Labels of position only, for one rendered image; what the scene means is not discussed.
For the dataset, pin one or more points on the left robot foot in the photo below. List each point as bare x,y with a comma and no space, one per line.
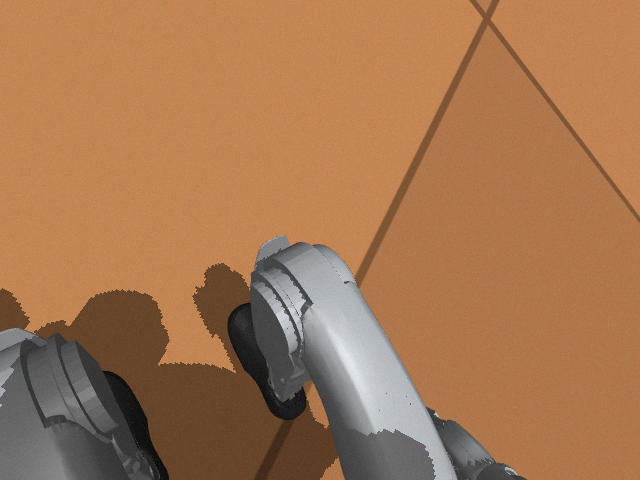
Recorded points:
137,423

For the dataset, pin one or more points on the right robot foot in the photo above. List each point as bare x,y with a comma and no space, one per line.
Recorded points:
242,337

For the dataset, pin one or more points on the right robot arm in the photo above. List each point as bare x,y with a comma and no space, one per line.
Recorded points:
498,471

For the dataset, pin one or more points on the right robot hand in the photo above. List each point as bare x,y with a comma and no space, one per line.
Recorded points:
466,454

